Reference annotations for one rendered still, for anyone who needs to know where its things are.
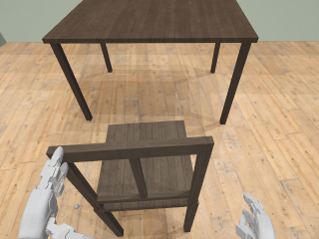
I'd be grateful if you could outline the table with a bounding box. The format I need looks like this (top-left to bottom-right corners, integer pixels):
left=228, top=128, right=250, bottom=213
left=42, top=0, right=259, bottom=124

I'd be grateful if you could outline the right robot hand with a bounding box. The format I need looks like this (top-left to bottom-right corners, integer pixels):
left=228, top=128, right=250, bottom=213
left=235, top=192, right=276, bottom=239

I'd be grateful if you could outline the chair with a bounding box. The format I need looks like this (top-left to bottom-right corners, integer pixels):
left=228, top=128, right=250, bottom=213
left=46, top=119, right=214, bottom=237

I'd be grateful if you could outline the left robot hand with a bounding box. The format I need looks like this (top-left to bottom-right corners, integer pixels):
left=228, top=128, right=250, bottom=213
left=17, top=146, right=95, bottom=239

